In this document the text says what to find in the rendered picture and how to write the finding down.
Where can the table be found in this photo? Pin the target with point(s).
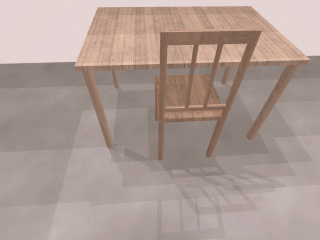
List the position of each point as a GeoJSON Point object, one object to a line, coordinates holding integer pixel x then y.
{"type": "Point", "coordinates": [128, 38]}

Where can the chair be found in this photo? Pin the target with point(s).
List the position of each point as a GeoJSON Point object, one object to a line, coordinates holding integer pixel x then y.
{"type": "Point", "coordinates": [193, 97]}

